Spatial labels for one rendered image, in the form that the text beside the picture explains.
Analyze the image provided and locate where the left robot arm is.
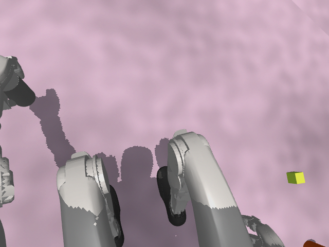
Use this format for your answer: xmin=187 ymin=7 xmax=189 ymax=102
xmin=0 ymin=88 xmax=14 ymax=247

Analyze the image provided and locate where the right robot foot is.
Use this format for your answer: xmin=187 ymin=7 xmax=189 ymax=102
xmin=157 ymin=166 xmax=186 ymax=226

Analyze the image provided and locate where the left robot foot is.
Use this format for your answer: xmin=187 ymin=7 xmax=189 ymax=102
xmin=109 ymin=185 xmax=124 ymax=247

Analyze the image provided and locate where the left robot hand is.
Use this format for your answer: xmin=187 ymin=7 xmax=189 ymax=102
xmin=0 ymin=55 xmax=25 ymax=110

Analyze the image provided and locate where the right robot hand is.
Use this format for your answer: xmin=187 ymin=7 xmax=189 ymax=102
xmin=242 ymin=215 xmax=285 ymax=247

